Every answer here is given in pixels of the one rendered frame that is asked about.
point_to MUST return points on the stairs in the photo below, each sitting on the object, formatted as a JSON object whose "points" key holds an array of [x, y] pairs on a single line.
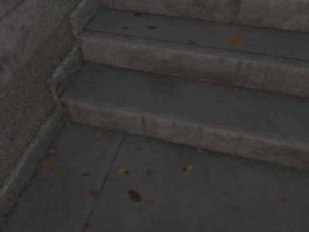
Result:
{"points": [[230, 76]]}

